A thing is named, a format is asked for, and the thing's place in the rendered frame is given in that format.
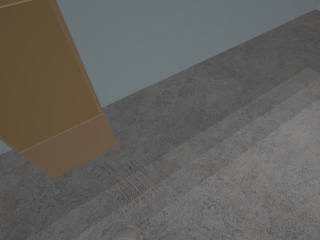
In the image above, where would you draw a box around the robot left thigh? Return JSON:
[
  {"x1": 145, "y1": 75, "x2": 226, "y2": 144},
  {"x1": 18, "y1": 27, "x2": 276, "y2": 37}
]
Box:
[{"x1": 111, "y1": 227, "x2": 143, "y2": 240}]

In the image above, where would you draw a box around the cupboard door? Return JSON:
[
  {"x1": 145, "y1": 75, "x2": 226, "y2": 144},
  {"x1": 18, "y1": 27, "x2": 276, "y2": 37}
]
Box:
[{"x1": 0, "y1": 0, "x2": 100, "y2": 151}]

